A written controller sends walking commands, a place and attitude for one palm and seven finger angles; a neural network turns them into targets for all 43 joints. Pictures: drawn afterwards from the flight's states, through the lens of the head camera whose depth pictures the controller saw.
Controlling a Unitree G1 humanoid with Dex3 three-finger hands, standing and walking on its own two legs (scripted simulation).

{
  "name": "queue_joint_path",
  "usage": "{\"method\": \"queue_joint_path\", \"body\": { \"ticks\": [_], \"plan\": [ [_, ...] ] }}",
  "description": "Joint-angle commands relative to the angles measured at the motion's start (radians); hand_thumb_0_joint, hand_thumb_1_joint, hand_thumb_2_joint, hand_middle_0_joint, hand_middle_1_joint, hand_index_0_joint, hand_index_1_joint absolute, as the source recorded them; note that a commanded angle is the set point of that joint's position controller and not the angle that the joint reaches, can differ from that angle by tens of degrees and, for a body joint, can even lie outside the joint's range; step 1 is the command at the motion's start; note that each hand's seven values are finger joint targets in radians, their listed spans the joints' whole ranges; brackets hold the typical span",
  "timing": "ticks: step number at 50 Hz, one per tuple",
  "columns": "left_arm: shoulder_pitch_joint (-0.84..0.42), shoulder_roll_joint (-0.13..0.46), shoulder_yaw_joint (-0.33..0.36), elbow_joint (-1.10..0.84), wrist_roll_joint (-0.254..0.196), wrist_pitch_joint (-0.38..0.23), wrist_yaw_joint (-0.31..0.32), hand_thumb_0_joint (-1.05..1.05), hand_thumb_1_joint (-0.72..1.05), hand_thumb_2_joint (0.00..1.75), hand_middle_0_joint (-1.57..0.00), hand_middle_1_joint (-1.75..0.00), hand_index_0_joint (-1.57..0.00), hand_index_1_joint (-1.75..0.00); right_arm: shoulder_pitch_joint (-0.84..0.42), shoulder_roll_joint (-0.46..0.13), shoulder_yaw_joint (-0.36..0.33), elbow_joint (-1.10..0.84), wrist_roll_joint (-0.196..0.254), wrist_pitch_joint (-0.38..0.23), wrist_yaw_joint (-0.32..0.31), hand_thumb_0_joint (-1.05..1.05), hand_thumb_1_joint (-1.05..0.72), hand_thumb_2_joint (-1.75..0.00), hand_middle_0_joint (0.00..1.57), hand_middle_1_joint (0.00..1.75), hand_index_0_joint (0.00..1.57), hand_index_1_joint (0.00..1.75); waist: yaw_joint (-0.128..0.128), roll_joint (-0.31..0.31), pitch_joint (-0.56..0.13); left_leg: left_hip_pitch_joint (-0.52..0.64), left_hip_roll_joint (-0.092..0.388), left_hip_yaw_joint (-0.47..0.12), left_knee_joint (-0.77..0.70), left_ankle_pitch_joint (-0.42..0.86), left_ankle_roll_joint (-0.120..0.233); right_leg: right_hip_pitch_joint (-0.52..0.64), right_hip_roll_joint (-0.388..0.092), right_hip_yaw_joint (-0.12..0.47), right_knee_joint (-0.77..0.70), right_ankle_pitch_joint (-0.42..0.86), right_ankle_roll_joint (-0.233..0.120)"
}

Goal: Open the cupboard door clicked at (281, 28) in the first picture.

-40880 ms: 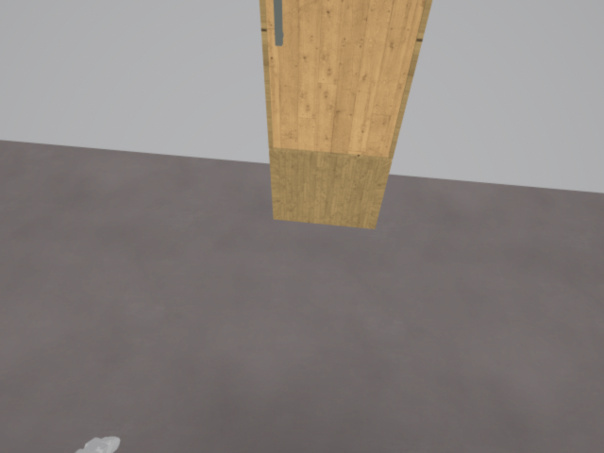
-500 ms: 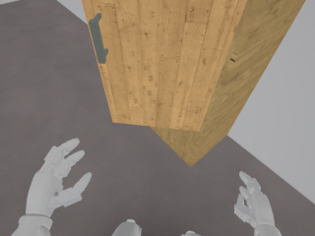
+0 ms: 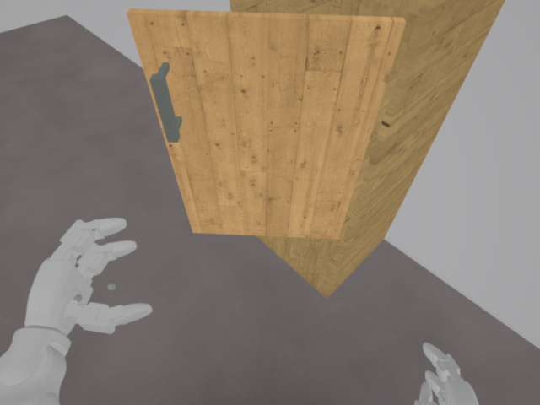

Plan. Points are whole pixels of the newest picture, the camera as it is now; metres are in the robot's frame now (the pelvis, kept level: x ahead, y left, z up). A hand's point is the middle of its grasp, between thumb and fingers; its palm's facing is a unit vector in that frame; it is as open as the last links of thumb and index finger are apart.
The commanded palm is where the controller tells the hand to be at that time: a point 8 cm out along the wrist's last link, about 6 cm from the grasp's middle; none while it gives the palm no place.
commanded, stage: raise the hand with hooked fingers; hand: left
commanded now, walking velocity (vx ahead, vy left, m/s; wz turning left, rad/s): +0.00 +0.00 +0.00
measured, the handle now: (169, 103) +0.57 +0.22 +0.14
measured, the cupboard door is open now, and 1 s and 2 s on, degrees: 43 43 43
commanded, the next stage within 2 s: move the hooked fingers beside the handle in 1.06 s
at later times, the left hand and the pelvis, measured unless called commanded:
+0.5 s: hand (67, 226) +0.29 +0.27 +0.15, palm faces +0.09 -0.99 -0.06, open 14.0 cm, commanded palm +0.26 +0.32 +0.15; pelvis +0.00 +0.00 +0.02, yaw +1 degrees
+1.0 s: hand (83, 214) +0.30 +0.26 +0.16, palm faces +0.09 -0.99 -0.04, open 14.0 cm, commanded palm +0.27 +0.30 +0.16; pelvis +0.01 -0.02 +0.02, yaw +0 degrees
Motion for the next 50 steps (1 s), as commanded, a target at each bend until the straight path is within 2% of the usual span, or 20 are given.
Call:
{"method": "queue_joint_path", "body": {
  "ticks": [1,5,9,10,14,17,22,24,27,28,30,32,35,36,38,40,41,46,49,50],
  "plan": [
    [-0.222,0.213,0.114,-0.206,-0.027,-0.038,0.0,0.0,-0.34,0.37,-0.29,-1.1,-0.29,-1.1,-0.078,-0.116,-0.03,-0.158,0.005,-0.06,-0.009,0.0,-0.9,-0.9,0.2,0.3,0.2,0.3,0.014,0.064,-0.167,0.172,-0.01,-0.068,-0.165,0.24,-0.006,0.076,0.029,0.016,-0.117,0.223,-0.011],
    [-0.281,0.235,0.131,-0.169,-0.026,0.009,-0.019,0.0,-0.43,0.33,-0.29,-1.15,-0.29,-1.15,-0.088,-0.114,-0.024,-0.156,0.012,-0.052,-0.017,0.0,-0.9,-0.9,0.2,0.3,0.2,0.3,0.017,0.068,-0.175,0.212,-0.009,-0.068,-0.196,0.244,-0.006,0.104,0.027,0.016,-0.147,0.236,-0.009],
    [-0.36,0.259,0.143,-0.128,-0.029,0.066,-0.049,0.0,-0.5,0.3,-0.3,-1.2,-0.3,-1.2,-0.098,-0.113,-0.014,-0.161,0.016,-0.039,-0.023,0.0,-0.9,-0.9,0.2,0.3,0.2,0.3,0.017,0.042,-0.153,0.232,-0.008,-0.072,-0.225,0.245,-0.005,0.126,0.032,0.015,-0.177,0.246,-0.009],
    [-0.372,0.262,0.149,-0.119,-0.029,0.076,-0.052,0.0,-0.5,0.3,-0.3,-1.2,-0.3,-1.2,-0.103,-0.111,-0.012,-0.16,0.017,-0.039,-0.024,0.0,-0.9,-0.9,0.2,0.3,0.2,0.3,0.018,0.054,-0.147,0.241,-0.008,-0.073,-0.228,0.247,-0.005,0.126,0.032,0.016,-0.183,0.246,-0.011],
    [-0.448,0.298,0.17,-0.116,-0.027,0.1,-0.064,0.0,-0.5,0.3,-0.3,-1.2,-0.3,-1.2,-0.11,-0.106,-0.003,-0.158,0.018,-0.035,-0.026,0.0,-0.9,-0.9,0.2,0.3,0.2,0.3,0.021,0.079,-0.166,0.285,-0.008,-0.073,-0.244,0.289,-0.007,0.157,0.032,0.017,-0.204,0.281,-0.013],
    [-0.474,0.329,0.2,-0.068,-0.036,0.12,-0.079,0.0,-0.5,0.3,-0.3,-1.2,-0.3,-1.2,-0.115,-0.109,0.001,-0.152,0.019,-0.031,-0.03,0.0,-0.9,-0.9,0.2,0.3,0.2,0.3,0.022,0.04,-0.164,0.29,-0.01,-0.07,-0.255,0.289,-0.002,0.18,0.032,0.022,-0.226,0.296,-0.012],
    [-0.578,0.362,0.201,-0.037,-0.026,0.146,-0.096,0.0,-0.5,0.3,-0.3,-1.2,-0.3,-1.2,-0.126,-0.11,0.006,-0.149,0.025,-0.028,-0.037,0.0,-0.9,-0.9,0.2,0.3,0.2,0.3,0.018,0.082,-0.146,0.313,-0.012,-0.074,-0.284,0.26,0.0,0.183,0.029,0.026,-0.256,0.261,-0.015],
    [-0.596,0.385,0.221,-0.013,-0.026,0.155,-0.099,0.0,-0.5,0.3,-0.3,-1.2,-0.3,-1.2,-0.123,-0.112,0.005,-0.146,0.026,-0.028,-0.041,0.0,-0.9,-0.9,0.2,0.3,0.2,0.3,0.019,0.048,-0.155,0.32,-0.011,-0.077,-0.292,0.26,0.002,0.193,0.028,0.025,-0.265,0.26,-0.013],
    [-0.644,0.423,0.248,-0.006,-0.03,0.161,-0.11,0.0,-0.5,0.3,-0.3,-1.2,-0.3,-1.2,-0.129,-0.112,0.007,-0.144,0.027,-0.028,-0.042,0.0,-0.9,-0.9,0.2,0.3,0.2,0.3,0.023,0.071,-0.174,0.336,-0.015,-0.066,-0.297,0.283,0.006,0.225,0.024,0.035,-0.277,0.295,-0.013],
    [-0.653,0.432,0.257,0.014,-0.03,0.164,-0.112,0.0,-0.5,0.3,-0.3,-1.2,-0.3,-1.2,-0.126,-0.113,0.006,-0.141,0.027,-0.028,-0.043,0.0,-0.9,-0.9,0.2,0.3,0.2,0.3,0.023,0.056,-0.175,0.339,-0.015,-0.066,-0.299,0.297,0.007,0.231,0.024,0.033,-0.279,0.309,-0.013],
    [-0.606,0.384,0.226,0.07,-0.035,0.175,-0.125,0.0,-0.5,0.3,-0.3,-1.2,-0.3,-1.2,-0.117,-0.115,0.002,-0.141,0.029,-0.028,-0.04,0.0,-0.9,-0.9,0.2,0.3,0.2,0.3,0.021,0.038,-0.152,0.333,-0.016,-0.06,-0.297,0.297,0.008,0.213,0.023,0.032,-0.281,0.319,-0.01],
    [-0.573,0.375,0.22,0.091,-0.039,0.183,-0.136,0.0,-0.5,0.3,-0.3,-1.2,-0.3,-1.2,-0.117,-0.119,-0.001,-0.143,0.031,-0.026,-0.032,0.0,-0.9,-0.9,0.2,0.3,0.2,0.3,0.028,0.024,-0.15,0.322,-0.018,-0.051,-0.292,0.309,0.01,0.224,0.018,0.038,-0.277,0.346,-0.009],
    [-0.584,0.393,0.231,0.07,-0.036,0.188,-0.133,0.0,-0.5,0.3,-0.3,-1.2,-0.3,-1.2,-0.122,-0.123,-0.007,-0.153,0.032,-0.023,-0.028,0.0,-0.9,-0.9,0.2,0.3,0.2,0.3,0.03,0.029,-0.152,0.307,-0.02,-0.046,-0.289,0.286,0.011,0.216,0.015,0.045,-0.279,0.323,-0.006],
    [-0.587,0.408,0.241,0.062,-0.036,0.185,-0.126,0.0,-0.5,0.3,-0.3,-1.2,-0.3,-1.2,-0.121,-0.123,-0.006,-0.152,0.031,-0.02,-0.027,0.0,-0.9,-0.9,0.2,0.3,0.2,0.3,0.032,0.003,-0.143,0.303,-0.018,-0.045,-0.287,0.281,0.012,0.218,0.015,0.05,-0.283,0.316,-0.006],
    [-0.606,0.423,0.266,0.02,-0.039,0.169,-0.112,0.0,-0.5,0.3,-0.3,-1.2,-0.3,-1.2,-0.124,-0.119,-0.01,-0.156,0.03,-0.021,-0.028,0.0,-0.9,-0.9,0.2,0.3,0.2,0.3,0.032,0.021,-0.182,0.316,-0.022,-0.037,-0.283,0.284,0.015,0.233,0.012,0.061,-0.283,0.323,-0.002],
    [-0.636,0.425,0.265,-0.028,-0.028,0.147,-0.096,0.0,-0.5,0.3,-0.3,-1.2,-0.3,-1.2,-0.126,-0.112,-0.009,-0.157,0.029,-0.025,-0.03,0.0,-0.9,-0.9,0.2,0.3,0.2,0.3,0.031,0.085,-0.198,0.34,-0.022,-0.036,-0.287,0.296,0.013,0.236,0.014,0.056,-0.278,0.325,-0.006],
    [-0.637,0.439,0.274,-0.033,-0.026,0.141,-0.088,0.0,-0.5,0.3,-0.3,-1.2,-0.3,-1.2,-0.125,-0.111,-0.007,-0.151,0.025,-0.025,-0.03,0.0,-0.9,-0.9,0.2,0.3,0.2,0.3,0.032,0.078,-0.186,0.342,-0.019,-0.033,-0.282,0.303,0.014,0.238,0.013,0.062,-0.281,0.337,-0.006],
    [-0.618,0.406,0.25,0.027,-0.025,0.144,-0.092,0.0,-0.5,0.3,-0.3,-1.2,-0.3,-1.2,-0.123,-0.112,-0.006,-0.14,0.029,-0.026,-0.039,0.0,-0.9,-0.9,0.2,0.3,0.2,0.3,0.024,0.039,-0.144,0.319,-0.017,-0.028,-0.289,0.266,0.016,0.226,0.01,0.067,-0.292,0.311,0.001],
    [-0.624,0.392,0.234,0.031,-0.021,0.154,-0.1,0.0,-0.5,0.3,-0.3,-1.2,-0.3,-1.2,-0.126,-0.11,-0.007,-0.143,0.032,-0.029,-0.044,0.0,-0.9,-0.9,0.2,0.3,0.2,0.3,0.019,0.066,-0.158,0.327,-0.021,-0.024,-0.288,0.267,0.017,0.222,0.008,0.069,-0.29,0.318,0.003],
    [-0.622,0.397,0.24,0.035,-0.023,0.156,-0.099,0.0,-0.5,0.3,-0.3,-1.2,-0.3,-1.2,-0.125,-0.111,-0.006,-0.143,0.031,-0.03,-0.044,0.0,-0.9,-0.9,0.2,0.3,0.2,0.3,0.022,0.047,-0.152,0.322,-0.021,-0.03,-0.289,0.271,0.016,0.223,0.009,0.062,-0.289,0.323,0.002]
  ]
}}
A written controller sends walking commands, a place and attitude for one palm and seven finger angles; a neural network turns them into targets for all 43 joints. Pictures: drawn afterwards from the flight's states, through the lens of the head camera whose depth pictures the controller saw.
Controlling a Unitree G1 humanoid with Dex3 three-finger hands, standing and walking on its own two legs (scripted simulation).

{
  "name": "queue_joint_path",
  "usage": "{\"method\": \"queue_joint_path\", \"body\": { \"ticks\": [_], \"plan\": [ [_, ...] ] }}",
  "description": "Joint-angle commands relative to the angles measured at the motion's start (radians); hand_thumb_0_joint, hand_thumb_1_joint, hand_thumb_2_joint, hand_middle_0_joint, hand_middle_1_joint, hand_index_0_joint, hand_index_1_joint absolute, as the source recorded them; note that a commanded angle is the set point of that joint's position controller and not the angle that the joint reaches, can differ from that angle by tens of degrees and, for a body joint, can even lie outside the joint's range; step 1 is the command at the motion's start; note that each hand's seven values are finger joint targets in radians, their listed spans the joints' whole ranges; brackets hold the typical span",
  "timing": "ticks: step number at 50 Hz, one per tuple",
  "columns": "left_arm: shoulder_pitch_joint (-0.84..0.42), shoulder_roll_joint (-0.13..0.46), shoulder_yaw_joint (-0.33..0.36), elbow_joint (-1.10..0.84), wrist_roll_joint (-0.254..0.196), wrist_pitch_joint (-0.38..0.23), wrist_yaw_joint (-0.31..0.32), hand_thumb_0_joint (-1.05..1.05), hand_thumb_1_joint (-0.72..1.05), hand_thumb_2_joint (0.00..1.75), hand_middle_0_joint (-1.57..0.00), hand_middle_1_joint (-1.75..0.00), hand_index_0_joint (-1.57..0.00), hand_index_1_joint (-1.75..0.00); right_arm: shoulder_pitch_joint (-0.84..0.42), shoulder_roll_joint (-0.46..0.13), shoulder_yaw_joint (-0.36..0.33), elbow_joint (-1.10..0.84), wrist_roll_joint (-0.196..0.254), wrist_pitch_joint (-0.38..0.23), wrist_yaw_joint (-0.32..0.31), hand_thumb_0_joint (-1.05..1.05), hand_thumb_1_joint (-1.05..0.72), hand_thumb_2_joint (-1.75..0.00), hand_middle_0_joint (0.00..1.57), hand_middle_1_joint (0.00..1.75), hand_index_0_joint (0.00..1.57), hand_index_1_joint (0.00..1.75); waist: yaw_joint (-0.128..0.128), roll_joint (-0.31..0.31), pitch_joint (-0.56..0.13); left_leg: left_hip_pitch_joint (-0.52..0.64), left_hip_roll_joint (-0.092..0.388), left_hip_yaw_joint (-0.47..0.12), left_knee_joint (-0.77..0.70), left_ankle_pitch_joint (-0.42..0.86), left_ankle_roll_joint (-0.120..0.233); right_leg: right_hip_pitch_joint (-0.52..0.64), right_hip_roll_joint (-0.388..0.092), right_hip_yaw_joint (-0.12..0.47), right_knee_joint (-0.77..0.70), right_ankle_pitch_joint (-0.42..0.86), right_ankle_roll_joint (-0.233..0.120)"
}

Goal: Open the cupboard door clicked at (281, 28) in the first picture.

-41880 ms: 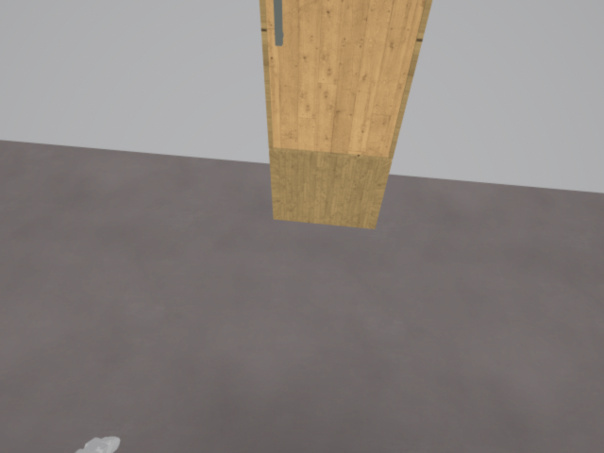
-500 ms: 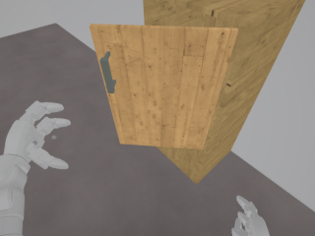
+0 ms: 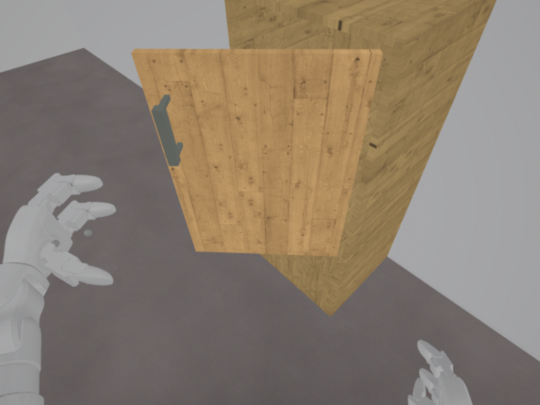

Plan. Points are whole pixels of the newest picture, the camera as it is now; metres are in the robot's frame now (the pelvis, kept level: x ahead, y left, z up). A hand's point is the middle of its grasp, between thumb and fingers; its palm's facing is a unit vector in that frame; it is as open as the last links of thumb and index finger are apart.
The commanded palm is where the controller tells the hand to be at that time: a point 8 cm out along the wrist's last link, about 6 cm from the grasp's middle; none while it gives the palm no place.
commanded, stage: raise the hand with hooked fingers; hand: left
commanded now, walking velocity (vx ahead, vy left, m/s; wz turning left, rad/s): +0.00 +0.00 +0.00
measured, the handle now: (170, 131) +0.56 +0.25 +0.11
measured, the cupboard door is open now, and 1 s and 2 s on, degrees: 43 43 43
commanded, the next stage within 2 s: move the hooked fingers beside the handle in 0.06 s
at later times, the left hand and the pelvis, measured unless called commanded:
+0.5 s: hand (96, 209) +0.34 +0.28 +0.13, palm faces +0.07 -1.00 -0.03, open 14.0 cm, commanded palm +0.31 +0.33 +0.13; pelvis -0.01 +0.00 +0.00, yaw +1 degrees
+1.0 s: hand (116, 177) +0.41 +0.29 +0.13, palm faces +0.05 -1.00 -0.01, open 14.0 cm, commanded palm +0.39 +0.34 +0.13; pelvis +0.01 +0.02 -0.01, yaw -1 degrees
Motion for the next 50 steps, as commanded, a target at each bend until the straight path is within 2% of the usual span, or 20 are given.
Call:
{"method": "queue_joint_path", "body": {
  "ticks": [1,8,11,13,15,17,19,21,23,26,27,28,30,32,34,36,40,45,47,50],
  "plan": [
    [-0.271,0.293,0.09,-0.19,-0.03,-0.054,-0.007,0.0,-0.5,0.3,-0.3,-1.2,-0.3,-1.2,-0.091,-0.121,-0.045,-0.156,0.002,-0.06,-0.007,0.0,-0.9,-0.9,0.2,0.3,0.2,0.3,0.004,-0.001,-0.18,0.089,-0.027,-0.033,-0.058,0.175,0.039,0.016,-0.011,0.062,-0.085,0.238,0.025],
    [-0.28,0.289,0.097,-0.194,-0.037,-0.062,-0.01,0.0,-0.5,0.3,-0.3,-1.2,-0.3,-1.2,-0.094,-0.118,-0.046,-0.156,0.003,-0.061,-0.005,0.0,-0.9,-0.9,0.2,0.3,0.2,0.3,0.005,0.002,-0.203,0.094,-0.031,-0.032,-0.054,0.191,0.039,0.02,-0.012,0.06,-0.074,0.266,0.025],
    [-0.36,0.3,0.079,-0.141,-0.029,-0.061,-0.012,0.0,-0.5,0.3,-0.3,-1.2,-0.3,-1.2,-0.086,-0.124,-0.045,-0.14,0.005,-0.055,-0.012,0.0,-0.9,-0.9,0.2,0.3,0.2,0.3,-0.015,-0.011,-0.152,0.077,-0.028,-0.035,-0.049,0.154,0.039,-0.02,-0.012,0.068,-0.086,0.218,0.026],
    [-0.402,0.323,0.09,-0.095,-0.022,-0.063,-0.016,0.0,-0.5,0.3,-0.3,-1.2,-0.3,-1.2,-0.077,-0.129,-0.047,-0.132,0.005,-0.052,-0.016,0.0,-0.9,-0.9,0.2,0.3,0.2,0.3,-0.024,-0.022,-0.163,0.064,-0.031,-0.032,-0.046,0.134,0.04,-0.025,-0.015,0.076,-0.087,0.194,0.03],
    [-0.46,0.339,0.085,-0.084,-0.01,-0.077,-0.02,0.0,-0.5,0.3,-0.3,-1.2,-0.3,-1.2,-0.072,-0.129,-0.046,-0.13,0.006,-0.05,-0.02,0.0,-0.9,-0.9,0.2,0.3,0.2,0.3,-0.028,0.034,-0.196,0.076,-0.033,-0.035,-0.043,0.138,0.039,-0.025,-0.016,0.073,-0.079,0.19,0.024],
    [-0.539,0.353,0.07,-0.057,-0.002,-0.087,-0.023,0.0,-0.5,0.3,-0.3,-1.2,-0.3,-1.2,-0.062,-0.132,-0.044,-0.124,0.005,-0.046,-0.022,0.0,-0.9,-0.9,0.2,0.3,0.2,0.3,-0.038,0.04,-0.2,0.074,-0.03,-0.041,-0.039,0.123,0.038,-0.036,-0.015,0.075,-0.078,0.17,0.021],
    [-0.602,0.321,0.028,0.005,0.0,-0.1,-0.028,0.0,-0.5,0.3,-0.3,-1.2,-0.3,-1.2,-0.051,-0.135,-0.042,-0.117,0.006,-0.047,-0.025,0.0,-0.9,-0.9,0.2,0.3,0.2,0.3,-0.054,0.017,-0.188,0.069,-0.03,-0.048,-0.04,0.095,0.038,-0.064,-0.013,0.07,-0.078,0.137,0.021],
    [-0.596,0.366,0.059,0.045,0.006,-0.114,-0.028,0.0,-0.5,0.3,-0.3,-1.2,-0.3,-1.2,-0.033,-0.144,-0.046,-0.114,0.003,-0.043,-0.022,0.0,-0.9,-0.9,0.2,0.3,0.2,0.3,-0.04,0.017,-0.228,0.066,-0.029,-0.049,-0.031,0.122,0.038,-0.041,-0.013,0.071,-0.066,0.161,0.016],
    [-0.61,0.349,0.041,0.072,0.015,-0.113,-0.027,0.0,-0.5,0.3,-0.3,-1.2,-0.3,-1.2,-0.026,-0.141,-0.046,-0.117,0.003,-0.039,-0.015,0.0,-0.9,-0.9,0.2,0.3,0.2,0.3,-0.04,0.059,-0.249,0.071,-0.032,-0.049,-0.031,0.137,0.036,-0.042,-0.014,0.065,-0.056,0.186,0.012],
    [-0.596,0.392,0.076,0.167,0.02,-0.11,-0.024,0.0,-0.5,0.3,-0.3,-1.2,-0.3,-1.2,0.008,-0.156,-0.052,-0.112,0.0,-0.024,-0.007,0.0,-0.9,-0.9,0.2,0.3,0.2,0.3,-0.031,-0.019,-0.245,0.031,-0.026,-0.05,-0.026,0.162,0.037,-0.03,-0.01,0.058,-0.044,0.214,0.013],
    [-0.597,0.401,0.087,0.159,0.023,-0.113,-0.023,0.0,-0.5,0.3,-0.3,-1.2,-0.3,-1.2,0.007,-0.154,-0.053,-0.121,0.0,-0.021,-0.002,0.0,-0.9,-0.9,0.2,0.3,0.2,0.3,-0.026,0.001,-0.263,0.033,-0.028,-0.049,-0.027,0.177,0.037,-0.027,-0.01,0.058,-0.038,0.234,0.013],
    [-0.617,0.376,0.061,0.15,0.026,-0.117,-0.024,0.0,-0.5,0.3,-0.3,-1.2,-0.3,-1.2,0.01,-0.153,-0.054,-0.125,0.001,-0.018,0.002,0.0,-0.9,-0.9,0.2,0.3,0.2,0.3,-0.032,0.018,-0.274,0.043,-0.029,-0.047,-0.026,0.19,0.036,-0.029,-0.009,0.056,-0.032,0.249,0.011],
    [-0.637,0.408,0.087,0.142,0.035,-0.129,-0.014,0.0,-0.5,0.3,-0.3,-1.2,-0.3,-1.2,0.024,-0.154,-0.058,-0.127,-0.002,-0.011,0.006,0.0,-0.9,-0.9,0.2,0.3,0.2,0.3,-0.029,0.055,-0.29,0.051,-0.027,-0.051,-0.024,0.201,0.033,-0.035,-0.006,0.052,-0.026,0.248,0.008],
    [-0.641,0.418,0.098,0.157,0.034,-0.139,-0.007,0.0,-0.5,0.3,-0.3,-1.2,-0.3,-1.2,0.038,-0.159,-0.061,-0.127,-0.003,-0.002,0.009,0.0,-0.9,-0.9,0.2,0.3,0.2,0.3,-0.034,-0.002,-0.281,0.04,-0.021,-0.051,-0.025,0.209,0.037,-0.035,-0.001,0.05,-0.026,0.258,0.011],
    [-0.671,0.395,0.074,0.152,0.038,-0.146,-0.007,0.0,-0.5,0.3,-0.3,-1.2,-0.3,-1.2,0.049,-0.158,-0.065,-0.125,-0.002,0.003,0.01,0.0,-0.9,-0.9,0.2,0.3,0.2,0.3,-0.042,0.061,-0.288,0.059,-0.022,-0.05,-0.024,0.211,0.034,-0.059,0.001,0.05,-0.024,0.248,0.007],
    [-0.692,0.417,0.085,0.194,0.042,-0.146,-0.003,0.0,-0.5,0.3,-0.3,-1.2,-0.3,-1.2,0.069,-0.166,-0.067,-0.118,-0.005,0.013,0.01,0.0,-0.9,-0.9,0.2,0.3,0.2,0.3,-0.048,-0.001,-0.278,0.042,-0.017,-0.052,-0.021,0.206,0.037,-0.056,0.003,0.049,-0.024,0.247,0.009],
    [-0.781,0.414,0.059,0.24,0.06,-0.155,-0.007,0.0,-0.5,0.3,-0.3,-1.2,-0.3,-1.2,0.089,-0.168,-0.067,-0.103,-0.005,0.028,0.008,0.0,-0.9,-0.9,0.2,0.3,0.2,0.3,-0.072,0.052,-0.272,0.048,-0.019,-0.056,-0.02,0.192,0.035,-0.101,0.007,0.047,-0.024,0.222,0.008],
    [-0.831,0.438,0.065,0.296,0.07,-0.18,-0.011,0.0,-0.5,0.3,-0.3,-1.2,-0.3,-1.2,0.12,-0.174,-0.071,-0.09,-0.01,0.047,0.012,0.0,-0.9,-0.9,0.2,0.3,0.2,0.3,-0.074,0.066,-0.324,0.06,-0.018,-0.058,0.001,0.246,0.032,-0.096,0.009,0.049,-0.008,0.266,0.006],
    [-0.871,0.459,0.075,0.368,0.07,-0.181,-0.016,0.0,-0.5,0.3,-0.3,-1.2,-0.3,-1.2,0.137,-0.182,-0.072,-0.08,-0.011,0.059,0.015,0.0,-0.9,-0.9,0.2,0.3,0.2,0.3,-0.089,-0.009,-0.294,0.022,-0.016,-0.057,0.008,0.227,0.039,-0.106,0.011,0.049,-0.008,0.268,0.01],
    [-0.883,0.474,0.072,0.385,0.088,-0.197,-0.022,0.0,-0.5,0.3,-0.3,-1.2,-0.3,-1.2,0.148,-0.182,-0.073,-0.087,-0.015,0.073,0.021,0.0,-0.9,-0.9,0.2,0.3,0.2,0.3,-0.076,0.076,-0.344,0.041,-0.019,-0.058,0.018,0.277,0.032,-0.103,0.008,0.05,0.01,0.296,0.005]
  ]
}}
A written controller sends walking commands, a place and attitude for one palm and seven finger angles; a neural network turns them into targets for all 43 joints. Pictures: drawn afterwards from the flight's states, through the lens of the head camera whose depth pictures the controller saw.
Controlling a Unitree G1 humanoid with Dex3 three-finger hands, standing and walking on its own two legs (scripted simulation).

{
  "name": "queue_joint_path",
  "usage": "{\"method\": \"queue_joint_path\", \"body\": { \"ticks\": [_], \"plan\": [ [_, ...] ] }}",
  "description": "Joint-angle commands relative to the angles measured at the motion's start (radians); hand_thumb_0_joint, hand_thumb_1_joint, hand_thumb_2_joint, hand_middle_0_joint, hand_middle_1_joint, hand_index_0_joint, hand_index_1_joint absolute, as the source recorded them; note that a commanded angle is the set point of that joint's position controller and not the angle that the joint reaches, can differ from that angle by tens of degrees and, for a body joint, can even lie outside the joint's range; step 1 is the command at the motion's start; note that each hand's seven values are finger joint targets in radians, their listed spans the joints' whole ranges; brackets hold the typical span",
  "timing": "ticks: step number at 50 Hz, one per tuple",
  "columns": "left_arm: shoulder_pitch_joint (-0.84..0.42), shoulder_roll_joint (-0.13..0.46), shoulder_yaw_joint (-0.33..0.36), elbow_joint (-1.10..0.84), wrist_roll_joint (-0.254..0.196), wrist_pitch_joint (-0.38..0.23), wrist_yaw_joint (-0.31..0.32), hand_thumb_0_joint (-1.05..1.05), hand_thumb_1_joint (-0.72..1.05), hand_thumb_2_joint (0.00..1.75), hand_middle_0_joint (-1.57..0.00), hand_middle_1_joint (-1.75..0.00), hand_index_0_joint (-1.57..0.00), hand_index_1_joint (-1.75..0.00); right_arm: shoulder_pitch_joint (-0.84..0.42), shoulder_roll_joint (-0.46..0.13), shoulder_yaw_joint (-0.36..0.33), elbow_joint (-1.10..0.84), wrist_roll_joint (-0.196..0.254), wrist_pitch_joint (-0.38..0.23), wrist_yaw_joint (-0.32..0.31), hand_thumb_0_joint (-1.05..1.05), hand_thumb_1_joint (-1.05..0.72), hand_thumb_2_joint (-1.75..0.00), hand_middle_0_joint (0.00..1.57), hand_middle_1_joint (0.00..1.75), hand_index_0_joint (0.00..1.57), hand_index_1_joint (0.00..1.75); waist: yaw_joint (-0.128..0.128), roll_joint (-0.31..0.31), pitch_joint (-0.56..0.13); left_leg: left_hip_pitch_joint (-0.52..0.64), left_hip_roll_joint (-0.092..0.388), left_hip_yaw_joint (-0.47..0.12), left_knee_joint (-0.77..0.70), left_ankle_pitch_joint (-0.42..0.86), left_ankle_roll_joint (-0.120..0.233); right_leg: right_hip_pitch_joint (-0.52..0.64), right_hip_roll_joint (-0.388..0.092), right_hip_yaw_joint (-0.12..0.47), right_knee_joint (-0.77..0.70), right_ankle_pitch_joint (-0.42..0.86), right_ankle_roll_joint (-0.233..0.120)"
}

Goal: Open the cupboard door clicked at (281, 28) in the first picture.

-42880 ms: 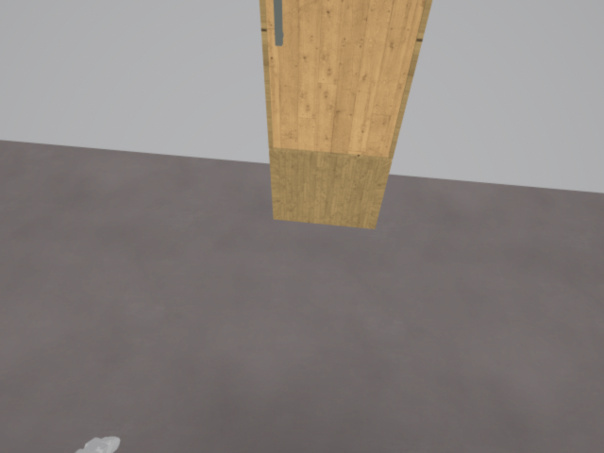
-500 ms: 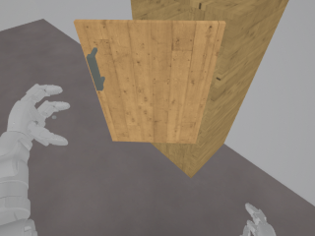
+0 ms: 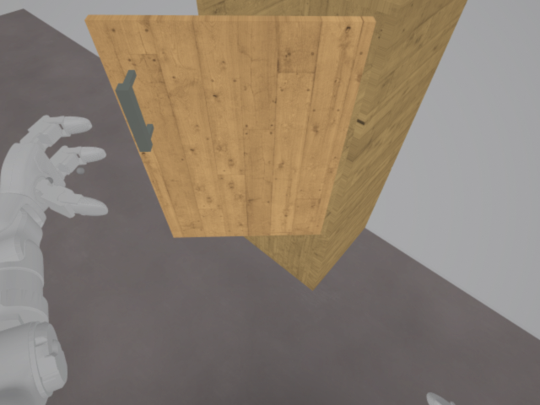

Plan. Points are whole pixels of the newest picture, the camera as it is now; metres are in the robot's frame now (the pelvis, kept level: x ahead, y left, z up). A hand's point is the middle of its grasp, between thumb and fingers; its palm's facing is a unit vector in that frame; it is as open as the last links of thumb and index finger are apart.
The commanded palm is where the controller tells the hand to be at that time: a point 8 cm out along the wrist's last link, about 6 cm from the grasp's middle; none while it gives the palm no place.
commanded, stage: move the hooked fingers beside the handle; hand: left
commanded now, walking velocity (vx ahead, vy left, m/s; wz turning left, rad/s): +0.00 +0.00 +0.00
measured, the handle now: (138, 112) +0.55 +0.24 +0.12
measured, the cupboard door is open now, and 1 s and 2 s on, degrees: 43 43 43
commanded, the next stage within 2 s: slide the fingers in behind the handle in 1.56 s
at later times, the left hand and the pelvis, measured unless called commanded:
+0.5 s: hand (90, 142) +0.46 +0.28 +0.13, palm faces +0.04 -1.00 -0.01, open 14.0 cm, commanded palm +0.45 +0.33 +0.13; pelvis +0.00 +0.00 -0.01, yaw +0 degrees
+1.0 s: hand (88, 130) +0.49 +0.30 +0.13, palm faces +0.03 -1.00 +0.00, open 14.0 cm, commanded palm +0.47 +0.35 +0.12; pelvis +0.01 +0.01 -0.01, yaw -2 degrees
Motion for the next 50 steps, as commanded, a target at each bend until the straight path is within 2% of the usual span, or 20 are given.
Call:
{"method": "queue_joint_path", "body": {
  "ticks": [1,5,6,10,13,16,19,21,23,26,29,32,35,36,37,39,41,42,46,50],
  "plan": [
    [-0.413,0.337,0.057,-0.172,-0.011,-0.081,-0.007,0.0,-0.5,0.3,-0.3,-1.2,-0.3,-1.2,0.051,-0.166,-0.069,-0.115,0.0,-0.02,-0.001,0.0,-0.9,-0.9,0.2,0.3,0.2,0.3,0.003,0.095,-0.336,0.211,-0.008,-0.067,-0.042,0.334,0.01,0.048,0.019,0.035,-0.031,0.322,-0.017],
    [-0.458,0.333,0.055,-0.126,-0.014,-0.095,-0.011,0.0,-0.5,0.3,-0.3,-1.2,-0.3,-1.2,0.06,-0.167,-0.071,-0.111,0.0,-0.002,0.002,0.0,-0.9,-0.9,0.2,0.3,0.2,0.3,-0.01,0.082,-0.324,0.197,-0.007,-0.072,-0.035,0.33,0.008,0.021,0.024,0.033,-0.03,0.317,-0.013],
    [-0.458,0.348,0.065,-0.101,-0.016,-0.095,-0.011,0.0,-0.5,0.3,-0.3,-1.2,-0.3,-1.2,0.068,-0.172,-0.071,-0.109,-0.001,0.006,0.003,0.0,-0.9,-0.9,0.2,0.3,0.2,0.3,-0.015,0.039,-0.311,0.18,-0.005,-0.066,-0.03,0.326,0.014,0.024,0.024,0.033,-0.028,0.327,-0.012],
    [-0.555,0.388,0.06,-0.061,0.014,-0.11,-0.01,0.0,-0.5,0.3,-0.3,-1.2,-0.3,-1.2,0.082,-0.177,-0.07,-0.101,-0.003,0.027,0.002,0.0,-0.9,-0.9,0.2,0.3,0.2,0.3,-0.032,0.097,-0.321,0.167,-0.008,-0.071,-0.025,0.285,0.012,-0.013,0.023,0.037,-0.022,0.284,-0.01],
    [-0.577,0.433,0.09,-0.044,0.016,-0.129,-0.015,0.0,-0.5,0.3,-0.3,-1.2,-0.3,-1.2,0.098,-0.18,-0.07,-0.102,-0.006,0.043,0.002,0.0,-0.9,-0.9,0.2,0.3,0.2,0.3,-0.03,0.085,-0.378,0.175,-0.007,-0.071,-0.01,0.321,0.015,0.009,0.027,0.043,-0.011,0.318,-0.009],
    [-0.646,0.414,0.055,-0.008,0.02,-0.14,-0.028,0.0,-0.5,0.3,-0.3,-1.2,-0.3,-1.2,0.112,-0.181,-0.069,-0.091,-0.008,0.057,0.002,0.0,-0.9,-0.9,0.2,0.3,0.2,0.3,-0.053,0.081,-0.366,0.171,-0.003,-0.073,0.002,0.331,0.016,-0.021,0.029,0.038,-0.005,0.32,-0.01],
    [-0.64,0.439,0.069,0.019,0.03,-0.141,-0.034,0.0,-0.5,0.3,-0.3,-1.2,-0.3,-1.2,0.124,-0.183,-0.07,-0.086,-0.01,0.069,0.004,0.0,-0.9,-0.9,0.2,0.3,0.2,0.3,-0.049,0.12,-0.391,0.181,-0.004,-0.076,0.01,0.346,0.012,-0.034,0.03,0.04,-0.002,0.321,-0.008],
    [-0.639,0.417,0.048,0.071,0.028,-0.132,-0.039,0.0,-0.5,0.3,-0.3,-1.2,-0.3,-1.2,0.136,-0.185,-0.069,-0.088,-0.01,0.081,0.005,0.0,-0.9,-0.9,0.2,0.3,0.2,0.3,-0.06,0.081,-0.36,0.16,0.001,-0.077,0.012,0.342,0.016,-0.057,0.033,0.034,-0.002,0.309,-0.009],
    [-0.679,0.445,0.055,0.082,0.039,-0.129,-0.036,0.0,-0.5,0.3,-0.3,-1.2,-0.3,-1.2,0.143,-0.19,-0.069,-0.083,-0.011,0.09,0.005,0.0,-0.9,-0.9,0.2,0.3,0.2,0.3,-0.064,0.115,-0.355,0.148,-0.001,-0.081,0.011,0.321,0.012,-0.075,0.032,0.036,-0.001,0.288,-0.007],
    [-0.717,0.518,0.096,0.112,0.047,-0.13,-0.029,0.0,-0.5,0.3,-0.3,-1.2,-0.3,-1.2,0.164,-0.201,-0.067,-0.082,-0.016,0.103,0.003,0.0,-0.9,-0.9,0.2,0.3,0.2,0.3,-0.07,0.056,-0.372,0.102,0.0,-0.079,0.021,0.305,0.02,-0.05,0.033,0.042,0.005,0.297,-0.006],
    [-0.725,0.563,0.117,0.12,0.072,-0.14,-0.029,0.0,-0.5,0.3,-0.3,-1.2,-0.3,-1.2,0.18,-0.199,-0.069,-0.085,-0.017,0.118,0.006,0.0,-0.9,-0.9,0.2,0.3,0.2,0.3,-0.067,0.103,-0.42,0.112,-0.002,-0.075,0.035,0.323,0.019,-0.049,0.033,0.048,0.014,0.313,-0.002],
    [-0.765,0.548,0.097,0.11,0.073,-0.152,-0.035,0.0,-0.5,0.3,-0.3,-1.2,-0.3,-1.2,0.195,-0.2,-0.071,-0.08,-0.02,0.132,0.009,0.0,-0.9,-0.9,0.2,0.3,0.2,0.3,-0.079,0.143,-0.44,0.153,0.005,-0.084,0.045,0.378,0.012,-0.081,0.04,0.042,0.02,0.325,-0.004],
    [-0.745,0.579,0.108,0.208,0.076,-0.125,-0.047,0.0,-0.5,0.3,-0.3,-1.2,-0.3,-1.2,0.204,-0.207,-0.065,-0.08,-0.017,0.146,0.009,0.0,-0.9,-0.9,0.2,0.3,0.2,0.3,-0.091,0.076,-0.373,0.06,0.002,-0.073,0.045,0.294,0.023,-0.081,0.039,0.047,0.009,0.297,0.003],
    [-0.773,0.589,0.105,0.214,0.076,-0.122,-0.052,0.0,-0.5,0.3,-0.3,-1.2,-0.3,-1.2,0.207,-0.209,-0.061,-0.081,-0.019,0.151,0.007,0.0,-0.9,-0.9,0.2,0.3,0.2,0.3,-0.094,0.094,-0.366,0.046,0.0,-0.07,0.047,0.296,0.024,-0.077,0.038,0.051,0.012,0.309,0.0],
    [-0.795,0.626,0.12,0.196,0.087,-0.121,-0.053,0.0,-0.5,0.3,-0.3,-1.2,-0.3,-1.2,0.215,-0.213,-0.064,-0.081,-0.019,0.156,0.005,0.0,-0.9,-0.9,0.2,0.3,0.2,0.3,-0.094,0.104,-0.394,0.054,0.0,-0.074,0.05,0.306,0.024,-0.075,0.037,0.051,0.017,0.314,0.003],
    [-0.776,0.611,0.108,0.168,0.102,-0.129,-0.056,0.0,-0.5,0.3,-0.3,-1.2,-0.3,-1.2,0.228,-0.205,-0.068,-0.087,-0.024,0.162,0.01,0.0,-0.9,-0.9,0.2,0.3,0.2,0.3,-0.084,0.181,-0.45,0.12,0.002,-0.079,0.061,0.375,0.016,-0.095,0.041,0.045,0.027,0.331,-0.003],
    [-0.725,0.58,0.114,0.148,0.078,-0.143,-0.065,0.0,-0.5,0.3,-0.3,-1.2,-0.3,-1.2,0.236,-0.204,-0.072,-0.097,-0.029,0.17,0.017,0.0,-0.9,-0.9,0.2,0.3,0.2,0.3,-0.075,0.154,-0.485,0.159,0.009,-0.082,0.071,0.443,0.012,-0.096,0.049,0.035,0.035,0.357,-0.006],
    [-0.713,0.589,0.127,0.168,0.07,-0.139,-0.07,0.0,-0.5,0.3,-0.3,-1.2,-0.3,-1.2,0.239,-0.208,-0.073,-0.094,-0.027,0.177,0.018,0.0,-0.9,-0.9,0.2,0.3,0.2,0.3,-0.076,0.117,-0.476,0.148,0.012,-0.084,0.072,0.443,0.013,-0.095,0.052,0.034,0.034,0.36,-0.002],
    [-0.672,0.602,0.15,0.146,0.054,-0.127,-0.086,0.0,-0.5,0.3,-0.3,-1.2,-0.3,-1.2,0.234,-0.209,-0.077,-0.107,-0.025,0.194,0.024,0.0,-0.9,-0.9,0.2,0.3,0.2,0.3,-0.056,0.131,-0.462,0.132,0.008,-0.076,0.072,0.459,0.017,-0.078,0.052,0.034,0.038,0.383,-0.005],
    [-0.686,0.591,0.143,0.104,0.063,-0.132,-0.071,0.0,-0.5,0.3,-0.3,-1.2,-0.3,-1.2,0.225,-0.203,-0.08,-0.111,-0.025,0.201,0.029,0.0,-0.9,-0.9,0.2,0.3,0.2,0.3,-0.065,0.152,-0.431,0.14,0.011,-0.078,0.068,0.428,0.014,-0.111,0.054,0.029,0.032,0.343,-0.003]
  ]
}}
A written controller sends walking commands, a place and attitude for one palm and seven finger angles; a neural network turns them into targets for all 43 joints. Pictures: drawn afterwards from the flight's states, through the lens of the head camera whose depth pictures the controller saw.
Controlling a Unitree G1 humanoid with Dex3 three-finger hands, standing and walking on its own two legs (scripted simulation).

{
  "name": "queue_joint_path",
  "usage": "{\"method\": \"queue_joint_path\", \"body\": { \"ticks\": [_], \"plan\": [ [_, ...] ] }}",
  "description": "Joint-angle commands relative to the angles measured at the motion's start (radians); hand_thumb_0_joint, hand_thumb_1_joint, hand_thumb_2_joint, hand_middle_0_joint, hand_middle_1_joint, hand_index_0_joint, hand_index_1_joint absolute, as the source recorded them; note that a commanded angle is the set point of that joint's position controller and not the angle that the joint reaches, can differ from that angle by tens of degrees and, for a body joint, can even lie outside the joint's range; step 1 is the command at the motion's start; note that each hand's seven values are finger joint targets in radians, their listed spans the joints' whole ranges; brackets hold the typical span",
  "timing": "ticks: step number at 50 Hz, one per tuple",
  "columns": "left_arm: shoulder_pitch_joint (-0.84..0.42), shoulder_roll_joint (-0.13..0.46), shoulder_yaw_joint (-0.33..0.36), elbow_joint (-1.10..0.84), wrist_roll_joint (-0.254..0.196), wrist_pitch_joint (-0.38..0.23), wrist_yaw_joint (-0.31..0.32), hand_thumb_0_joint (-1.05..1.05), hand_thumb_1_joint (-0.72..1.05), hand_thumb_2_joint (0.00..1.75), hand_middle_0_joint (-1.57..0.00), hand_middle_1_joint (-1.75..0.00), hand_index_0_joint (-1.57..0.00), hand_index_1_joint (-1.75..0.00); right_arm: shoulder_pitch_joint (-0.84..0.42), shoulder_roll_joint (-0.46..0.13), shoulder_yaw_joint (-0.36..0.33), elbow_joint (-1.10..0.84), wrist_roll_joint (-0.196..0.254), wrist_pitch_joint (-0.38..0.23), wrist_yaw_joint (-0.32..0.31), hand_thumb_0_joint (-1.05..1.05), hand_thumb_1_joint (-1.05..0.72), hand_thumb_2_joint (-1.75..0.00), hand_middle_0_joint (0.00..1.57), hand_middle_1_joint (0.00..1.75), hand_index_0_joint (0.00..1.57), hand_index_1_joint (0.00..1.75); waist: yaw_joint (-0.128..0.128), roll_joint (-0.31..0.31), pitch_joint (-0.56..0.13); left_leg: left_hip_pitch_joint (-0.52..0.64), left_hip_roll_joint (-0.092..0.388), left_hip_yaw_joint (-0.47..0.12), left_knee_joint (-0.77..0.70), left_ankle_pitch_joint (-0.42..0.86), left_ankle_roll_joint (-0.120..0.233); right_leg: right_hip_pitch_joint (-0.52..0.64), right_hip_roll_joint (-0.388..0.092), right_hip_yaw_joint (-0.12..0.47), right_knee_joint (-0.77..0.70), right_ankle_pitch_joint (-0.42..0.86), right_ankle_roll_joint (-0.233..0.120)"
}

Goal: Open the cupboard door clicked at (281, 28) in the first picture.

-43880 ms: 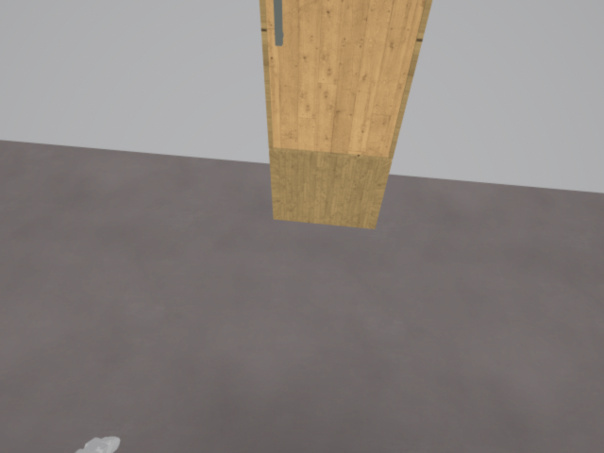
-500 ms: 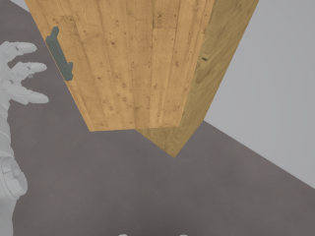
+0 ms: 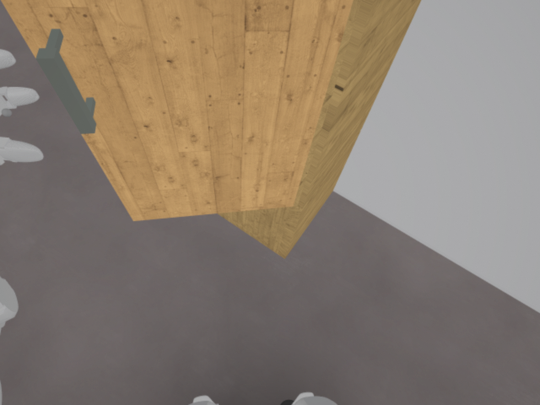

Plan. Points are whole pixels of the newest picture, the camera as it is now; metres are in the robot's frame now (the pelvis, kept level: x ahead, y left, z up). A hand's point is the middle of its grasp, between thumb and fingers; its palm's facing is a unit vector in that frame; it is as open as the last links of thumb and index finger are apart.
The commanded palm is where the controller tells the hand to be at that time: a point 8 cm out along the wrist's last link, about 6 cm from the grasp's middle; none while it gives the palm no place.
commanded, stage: move the hooked fingers beside the handle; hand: left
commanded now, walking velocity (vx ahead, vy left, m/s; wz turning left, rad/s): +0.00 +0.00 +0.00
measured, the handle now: (72, 85) +0.54 +0.25 +0.13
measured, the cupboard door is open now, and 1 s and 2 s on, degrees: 43 43 43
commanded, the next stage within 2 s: slide the fingers in behind the handle in 0.56 s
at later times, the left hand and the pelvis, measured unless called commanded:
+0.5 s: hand (8, 117) +0.47 +0.30 +0.14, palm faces +0.08 -1.00 +0.01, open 14.0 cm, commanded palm +0.45 +0.35 +0.13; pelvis -0.01 +0.00 +0.00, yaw +1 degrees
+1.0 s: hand (34, 111) +0.48 +0.28 +0.13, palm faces +0.06 -1.00 +0.01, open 14.0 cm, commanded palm +0.46 +0.33 +0.13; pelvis +0.00 +0.00 +0.00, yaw +0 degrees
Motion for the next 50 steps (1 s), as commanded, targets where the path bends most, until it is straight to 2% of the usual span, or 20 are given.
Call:
{"method": "queue_joint_path", "body": {
  "ticks": [1,3,5,8,11,15,18,21,25,28,29,32,35,37,38,40,41,44,46,50],
  "plan": [
    [-0.385,0.355,0.067,-0.265,-0.04,-0.077,0.012,0.0,-0.5,0.3,-0.3,-1.2,-0.3,-1.2,0.119,-0.193,-0.075,-0.076,-0.002,-0.015,-0.008,0.0,-0.9,-0.9,0.2,0.3,0.2,0.3,0.038,0.175,-0.415,0.38,-0.016,-0.092,-0.038,0.512,0.003,0.092,0.032,0.013,-0.02,0.364,-0.017],
    [-0.399,0.345,0.062,-0.292,-0.041,-0.087,0.013,0.0,-0.5,0.3,-0.3,-1.2,-0.3,-1.2,0.116,-0.188,-0.076,-0.071,-0.002,-0.015,-0.005,0.0,-0.9,-0.9,0.2,0.3,0.2,0.3,0.034,0.193,-0.451,0.413,-0.015,-0.095,-0.03,0.536,-0.001,0.095,0.033,0.016,-0.019,0.375,-0.014],
    [-0.381,0.315,0.038,-0.248,-0.042,-0.08,0.011,0.0,-0.5,0.3,-0.3,-1.2,-0.3,-1.2,0.107,-0.187,-0.072,-0.069,0.002,-0.014,-0.006,0.0,-0.9,-0.9,0.2,0.3,0.2,0.3,0.024,0.158,-0.389,0.373,-0.015,-0.094,-0.036,0.484,0.002,0.081,0.033,0.011,-0.024,0.349,-0.013],
    [-0.388,0.309,0.03,-0.265,-0.042,-0.077,0.007,0.0,-0.5,0.3,-0.3,-1.2,-0.3,-1.2,0.101,-0.186,-0.073,-0.066,0.002,-0.017,-0.011,0.0,-0.9,-0.9,0.2,0.3,0.2,0.3,0.031,0.202,-0.415,0.404,-0.015,-0.101,-0.032,0.508,-0.004,0.069,0.03,0.011,-0.022,0.343,-0.016],
    [-0.415,0.223,-0.035,-0.24,-0.052,-0.068,0.009,0.0,-0.5,0.3,-0.3,-1.2,-0.3,-1.2,0.096,-0.182,-0.068,-0.061,0.001,-0.024,-0.013,0.0,-0.9,-0.9,0.2,0.3,0.2,0.3,0.005,0.181,-0.366,0.409,-0.01,-0.11,-0.036,0.486,-0.006,0.022,0.033,0.002,-0.027,0.306,-0.019],
    [-0.446,0.273,-0.015,-0.186,-0.039,-0.054,0.025,0.0,-0.5,0.3,-0.3,-1.2,-0.3,-1.2,0.09,-0.189,-0.06,-0.057,0.002,-0.033,-0.02,0.0,-0.9,-0.9,0.2,0.3,0.2,0.3,0.001,0.125,-0.34,0.326,-0.015,-0.108,-0.044,0.373,0.001,0.044,0.024,0.009,-0.028,0.273,-0.015],
    [-0.498,0.278,-0.028,-0.198,-0.02,-0.069,0.038,0.0,-0.5,0.3,-0.3,-1.2,-0.3,-1.2,0.089,-0.185,-0.055,-0.057,-0.001,-0.038,-0.022,0.0,-0.9,-0.9,0.2,0.3,0.2,0.3,-0.004,0.181,-0.378,0.356,-0.016,-0.112,-0.03,0.402,-0.006,0.029,0.023,0.014,-0.017,0.279,-0.016],
    [-0.49,0.295,-0.013,-0.17,-0.025,-0.078,0.038,0.0,-0.5,0.3,-0.3,-1.2,-0.3,-1.2,0.096,-0.191,-0.053,-0.063,-0.001,-0.04,-0.024,0.0,-0.9,-0.9,0.2,0.3,0.2,0.3,-0.009,0.128,-0.372,0.32,-0.016,-0.109,-0.026,0.386,0.0,0.046,0.025,0.014,-0.012,0.286,-0.015],
    [-0.501,0.332,-0.012,-0.146,-0.005,-0.074,0.029,0.0,-0.5,0.3,-0.3,-1.2,-0.3,-1.2,0.1,-0.191,-0.05,-0.065,0.002,-0.038,-0.025,0.0,-0.9,-0.9,0.2,0.3,0.2,0.3,-0.005,0.165,-0.387,0.295,-0.019,-0.107,-0.023,0.362,0.001,0.051,0.022,0.02,-0.01,0.276,-0.012],
    [-0.5,0.36,0.018,-0.186,-0.01,-0.085,0.025,0.0,-0.5,0.3,-0.3,-1.2,-0.3,-1.2,0.115,-0.193,-0.055,-0.064,-0.003,-0.032,-0.024,0.0,-0.9,-0.9,0.2,0.3,0.2,0.3,0.006,0.204,-0.462,0.355,-0.015,-0.112,-0.008,0.436,-0.008,0.053,0.027,0.017,0.001,0.307,-0.015],
    [-0.485,0.325,-0.005,-0.161,-0.015,-0.076,0.019,0.0,-0.5,0.3,-0.3,-1.2,-0.3,-1.2,0.115,-0.19,-0.054,-0.063,-0.001,-0.03,-0.021,0.0,-0.9,-0.9,0.2,0.3,0.2,0.3,-0.005,0.172,-0.435,0.334,-0.016,-0.105,-0.008,0.422,-0.002,0.051,0.028,0.017,-0.005,0.31,-0.011],
    [-0.473,0.357,0.022,-0.177,-0.026,-0.071,0.008,0.0,-0.5,0.3,-0.3,-1.2,-0.3,-1.2,0.124,-0.195,-0.056,-0.063,-0.001,-0.021,-0.021,0.0,-0.9,-0.9,0.2,0.3,0.2,0.3,0.008,0.18,-0.442,0.324,-0.016,-0.101,-0.009,0.439,0.0,0.067,0.029,0.018,-0.003,0.334,-0.012],
    [-0.442,0.315,-0.007,-0.152,-0.021,-0.05,0.009,0.0,-0.5,0.3,-0.3,-1.2,-0.3,-1.2,0.13,-0.191,-0.058,-0.065,-0.001,-0.016,-0.018,0.0,-0.9,-0.9,0.2,0.3,0.2,0.3,0.0,0.144,-0.39,0.289,-0.017,-0.095,-0.015,0.397,0.007,0.055,0.03,0.015,-0.013,0.312,-0.008],
    [-0.475,0.342,0.017,-0.229,-0.028,-0.068,0.015,0.0,-0.5,0.3,-0.3,-1.2,-0.3,-1.2,0.133,-0.192,-0.062,-0.068,-0.003,-0.014,-0.019,0.0,-0.9,-0.9,0.2,0.3,0.2,0.3,0.013,0.202,-0.452,0.342,-0.017,-0.101,-0.014,0.452,0.0,0.071,0.032,0.015,-0.003,0.339,-0.013],
    [-0.466,0.3,-0.011,-0.238,-0.025,-0.069,0.018,0.0,-0.5,0.3,-0.3,-1.2,-0.3,-1.2,0.136,-0.188,-0.063,-0.067,-0.004,-0.013,-0.015,0.0,-0.9,-0.9,0.2,0.3,0.2,0.3,0.009,0.223,-0.468,0.38,-0.013,-0.108,-0.012,0.479,-0.007,0.044,0.034,0.009,-0.002,0.327,-0.016],
    [-0.463,0.269,-0.017,-0.218,-0.035,-0.068,0.028,0.0,-0.5,0.3,-0.3,-1.2,-0.3,-1.2,0.138,-0.185,-0.066,-0.054,-0.006,-0.013,-0.011,0.0,-0.9,-0.9,0.2,0.3,0.2,0.3,-0.005,0.176,-0.425,0.368,-0.009,-0.107,-0.01,0.456,-0.002,0.032,0.037,0.007,-0.014,0.315,-0.012],
    [-0.453,0.288,0.008,-0.224,-0.046,-0.072,0.031,0.0,-0.5,0.3,-0.3,-1.2,-0.3,-1.2,0.14,-0.187,-0.066,-0.056,-0.006,-0.012,-0.012,0.0,-0.9,-0.9,0.2,0.3,0.2,0.3,0.006,0.157,-0.43,0.351,-0.011,-0.105,-0.01,0.462,0.001,0.059,0.039,0.009,-0.01,0.332,-0.015],
    [-0.437,0.246,-0.023,-0.252,-0.033,-0.063,0.047,0.0,-0.5,0.3,-0.3,-1.2,-0.3,-1.2,0.13,-0.179,-0.068,-0.062,-0.005,-0.013,-0.005,0.0,-0.9,-0.9,0.2,0.3,0.2,0.3,0.012,0.209,-0.435,0.371,-0.012,-0.098,-0.016,0.477,-0.002,0.054,0.034,0.009,-0.01,0.339,-0.014],
    [-0.41,0.281,0.014,-0.265,-0.035,-0.065,0.064,0.0,-0.5,0.3,-0.3,-1.2,-0.3,-1.2,0.133,-0.181,-0.069,-0.065,-0.006,-0.011,-0.004,0.0,-0.9,-0.9,0.2,0.3,0.2,0.3,0.026,0.181,-0.448,0.372,-0.011,-0.101,-0.013,0.52,-0.002,0.079,0.037,0.008,-0.004,0.368,-0.017],
    [-0.385,0.231,-0.009,-0.291,-0.035,-0.063,0.086,0.0,-0.5,0.3,-0.3,-1.2,-0.3,-1.2,0.111,-0.172,-0.07,-0.077,-0.002,-0.011,0.006,0.0,-0.9,-0.9,0.2,0.3,0.2,0.3,0.027,0.19,-0.426,0.37,-0.011,-0.093,-0.02,0.51,-0.004,0.083,0.035,0.008,-0.006,0.373,-0.014]
  ]
}}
